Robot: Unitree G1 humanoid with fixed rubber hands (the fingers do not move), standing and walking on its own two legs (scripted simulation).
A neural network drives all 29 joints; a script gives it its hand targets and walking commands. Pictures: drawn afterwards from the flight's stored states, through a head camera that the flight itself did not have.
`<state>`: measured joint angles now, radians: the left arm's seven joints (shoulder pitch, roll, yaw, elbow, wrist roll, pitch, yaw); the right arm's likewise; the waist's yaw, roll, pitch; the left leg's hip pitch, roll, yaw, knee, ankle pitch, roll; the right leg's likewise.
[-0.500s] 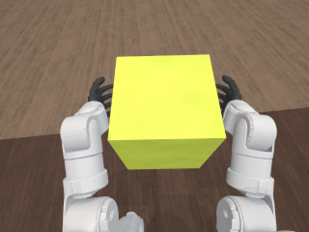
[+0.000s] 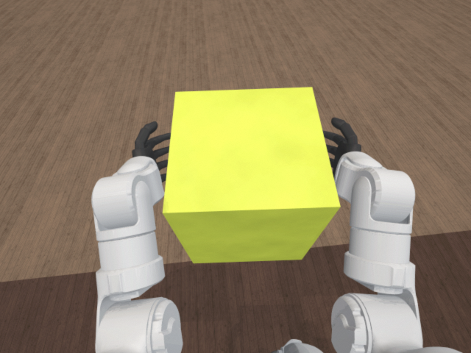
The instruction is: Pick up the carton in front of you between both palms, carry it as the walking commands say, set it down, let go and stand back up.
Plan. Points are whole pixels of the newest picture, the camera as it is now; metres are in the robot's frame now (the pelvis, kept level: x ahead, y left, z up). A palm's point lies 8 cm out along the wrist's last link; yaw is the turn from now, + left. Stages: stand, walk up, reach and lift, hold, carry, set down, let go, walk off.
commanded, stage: carry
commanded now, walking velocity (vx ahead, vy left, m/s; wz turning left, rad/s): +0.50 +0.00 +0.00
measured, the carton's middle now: (245, 185) +0.36 +0.00 +0.10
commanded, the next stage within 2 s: none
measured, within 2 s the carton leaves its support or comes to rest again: neither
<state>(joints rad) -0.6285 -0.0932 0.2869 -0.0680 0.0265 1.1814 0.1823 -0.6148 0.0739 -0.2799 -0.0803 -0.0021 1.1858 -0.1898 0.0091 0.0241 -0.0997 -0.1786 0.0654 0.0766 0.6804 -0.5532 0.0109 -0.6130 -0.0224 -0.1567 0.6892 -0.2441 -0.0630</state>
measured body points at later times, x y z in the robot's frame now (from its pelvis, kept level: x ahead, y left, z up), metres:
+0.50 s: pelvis +0.30 +0.02 +0.04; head +0.31 +0.03 +0.49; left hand +0.67 +0.15 +0.17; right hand +0.65 -0.15 +0.18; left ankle +0.40 +0.10 -0.67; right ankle +0.16 -0.09 -0.61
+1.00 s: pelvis +0.60 -0.02 +0.08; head +0.62 -0.03 +0.52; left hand +0.95 +0.14 +0.20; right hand +0.97 -0.16 +0.20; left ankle +0.51 +0.09 -0.55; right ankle +0.66 -0.10 -0.65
